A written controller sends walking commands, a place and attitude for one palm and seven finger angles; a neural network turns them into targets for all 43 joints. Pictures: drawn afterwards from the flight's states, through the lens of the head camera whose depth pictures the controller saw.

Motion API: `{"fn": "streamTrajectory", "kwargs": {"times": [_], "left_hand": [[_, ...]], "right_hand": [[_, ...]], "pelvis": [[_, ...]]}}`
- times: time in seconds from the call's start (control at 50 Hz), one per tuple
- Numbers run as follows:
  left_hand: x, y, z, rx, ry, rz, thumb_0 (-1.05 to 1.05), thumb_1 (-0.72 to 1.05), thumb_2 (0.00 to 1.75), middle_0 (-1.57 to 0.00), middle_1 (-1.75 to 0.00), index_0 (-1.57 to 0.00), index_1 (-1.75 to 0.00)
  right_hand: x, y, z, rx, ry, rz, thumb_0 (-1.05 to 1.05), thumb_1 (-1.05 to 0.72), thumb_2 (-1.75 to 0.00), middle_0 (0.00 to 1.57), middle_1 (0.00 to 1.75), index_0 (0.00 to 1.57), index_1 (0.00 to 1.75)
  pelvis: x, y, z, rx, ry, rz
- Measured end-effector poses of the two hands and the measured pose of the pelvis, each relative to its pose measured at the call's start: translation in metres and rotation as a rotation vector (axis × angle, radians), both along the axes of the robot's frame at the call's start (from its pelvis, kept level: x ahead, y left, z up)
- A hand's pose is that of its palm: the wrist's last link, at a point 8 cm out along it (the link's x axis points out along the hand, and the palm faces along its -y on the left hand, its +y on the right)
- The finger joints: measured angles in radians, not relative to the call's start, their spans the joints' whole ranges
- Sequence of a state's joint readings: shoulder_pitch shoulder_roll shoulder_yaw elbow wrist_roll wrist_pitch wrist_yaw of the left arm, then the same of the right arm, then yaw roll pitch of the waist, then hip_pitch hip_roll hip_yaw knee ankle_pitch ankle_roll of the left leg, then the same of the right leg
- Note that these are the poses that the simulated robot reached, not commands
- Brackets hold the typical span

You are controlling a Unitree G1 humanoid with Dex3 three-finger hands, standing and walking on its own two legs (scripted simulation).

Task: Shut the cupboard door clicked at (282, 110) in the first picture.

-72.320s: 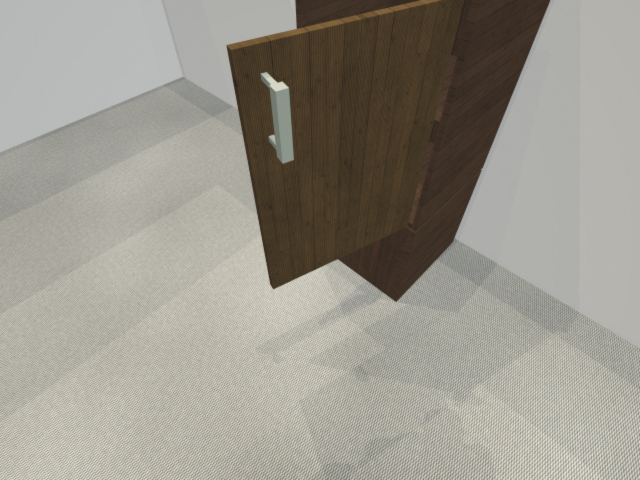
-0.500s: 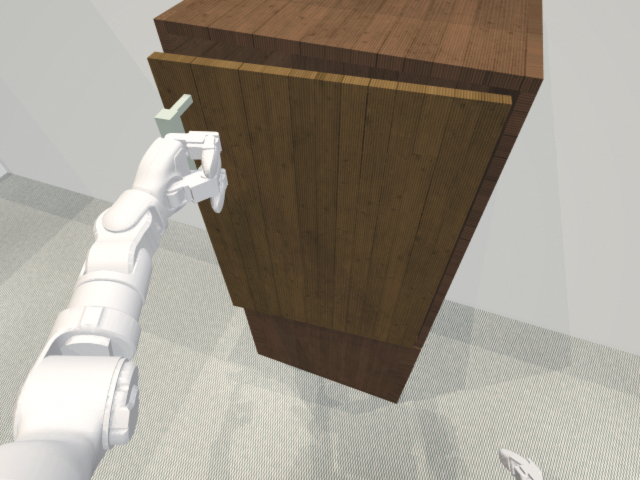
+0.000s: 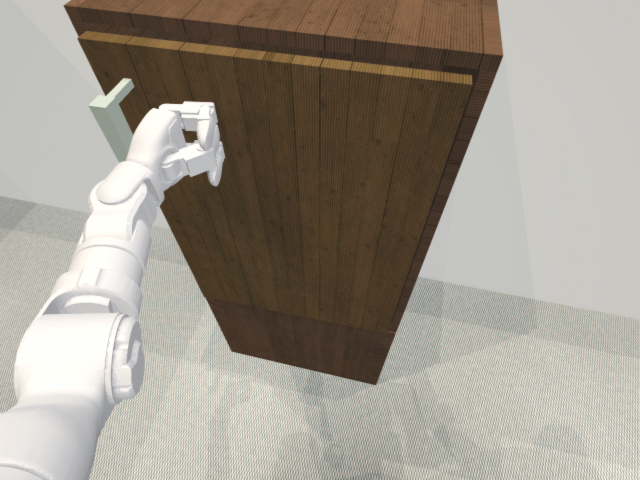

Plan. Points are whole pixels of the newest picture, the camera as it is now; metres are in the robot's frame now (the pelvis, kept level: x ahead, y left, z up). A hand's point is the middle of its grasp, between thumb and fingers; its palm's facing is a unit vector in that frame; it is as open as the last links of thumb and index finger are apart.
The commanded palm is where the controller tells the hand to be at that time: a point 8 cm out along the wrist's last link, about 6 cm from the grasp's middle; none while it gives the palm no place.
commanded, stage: push the door shut along its arc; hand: left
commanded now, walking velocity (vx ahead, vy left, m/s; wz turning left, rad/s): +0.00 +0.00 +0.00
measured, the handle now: (133, 135) +0.51 +0.20 +0.16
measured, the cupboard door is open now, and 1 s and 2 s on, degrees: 1 0 0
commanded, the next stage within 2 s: pull the fist back off the door in 0.32 s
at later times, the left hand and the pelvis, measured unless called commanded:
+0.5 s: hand (216, 149) +0.47 +0.09 +0.17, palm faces -0.31 -0.95 +0.00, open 3.0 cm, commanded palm +0.49 +0.12 +0.16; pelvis -0.01 -0.01 -0.01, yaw +3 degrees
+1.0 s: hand (241, 149) +0.46 +0.06 +0.17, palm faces +0.02 -1.00 +0.02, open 3.2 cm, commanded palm +0.42 +0.11 +0.16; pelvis -0.03 -0.01 +0.00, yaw +0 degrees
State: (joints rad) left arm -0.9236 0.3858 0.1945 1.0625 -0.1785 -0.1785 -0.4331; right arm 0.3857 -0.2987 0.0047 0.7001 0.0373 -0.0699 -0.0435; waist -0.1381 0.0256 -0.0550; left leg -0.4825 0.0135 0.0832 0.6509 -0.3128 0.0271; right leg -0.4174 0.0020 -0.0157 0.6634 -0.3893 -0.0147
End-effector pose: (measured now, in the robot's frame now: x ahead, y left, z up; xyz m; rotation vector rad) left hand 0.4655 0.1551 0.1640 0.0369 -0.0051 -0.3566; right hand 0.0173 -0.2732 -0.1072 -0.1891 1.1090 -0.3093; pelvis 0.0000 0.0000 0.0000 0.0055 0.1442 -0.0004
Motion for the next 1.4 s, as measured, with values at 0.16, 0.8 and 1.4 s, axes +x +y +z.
{"fn": "streamTrajectory", "kwargs": {"times": [0.16,0.8,1.4], "left_hand": [[0.003,-0.001,0.002,0.010,0.021,-0.031,0.01,0.87,0.93,-1.30,-1.50,-1.30,-1.50],[-0.018,-0.036,0.003,0.023,-0.004,0.415,0.02,0.89,1.02,-1.30,-1.50,-1.30,-1.50],[-0.073,-0.030,0.006,-0.039,-0.049,0.369,0.01,0.90,0.90,-1.31,-1.50,-1.30,-1.50]], "right_hand": [[0.005,-0.012,0.000,-0.027,0.014,0.021,0.01,-0.90,-0.89,0.21,0.30,0.20,0.30],[-0.011,0.024,-0.018,0.132,-0.055,0.109,0.01,-0.90,-0.89,0.21,0.30,0.20,0.30],[0.107,0.012,0.022,0.097,-0.292,0.153,0.02,-0.91,-0.89,0.20,0.30,0.20,0.30]], "pelvis": [[-0.001,-0.007,-0.002,-0.003,0.013,0.020],[-0.035,-0.013,-0.009,-0.017,0.024,0.039],[-0.004,-0.016,0.008,0.000,-0.097,0.012]]}}
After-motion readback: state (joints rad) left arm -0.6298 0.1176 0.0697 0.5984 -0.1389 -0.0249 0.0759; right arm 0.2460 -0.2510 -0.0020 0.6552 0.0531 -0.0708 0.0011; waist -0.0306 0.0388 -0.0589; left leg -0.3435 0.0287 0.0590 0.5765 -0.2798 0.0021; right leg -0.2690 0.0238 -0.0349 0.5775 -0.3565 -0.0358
